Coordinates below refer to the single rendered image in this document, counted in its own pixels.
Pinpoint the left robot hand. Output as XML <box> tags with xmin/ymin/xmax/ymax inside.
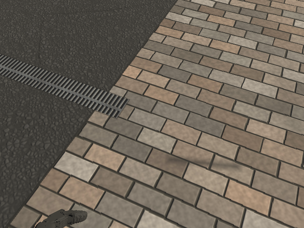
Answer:
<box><xmin>33</xmin><ymin>209</ymin><xmax>87</xmax><ymax>228</ymax></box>

